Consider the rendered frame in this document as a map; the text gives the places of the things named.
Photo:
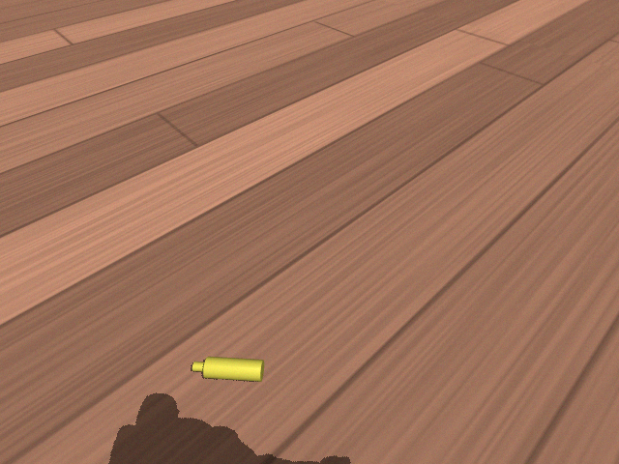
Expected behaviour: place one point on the bottle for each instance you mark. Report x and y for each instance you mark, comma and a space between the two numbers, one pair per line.
231, 368

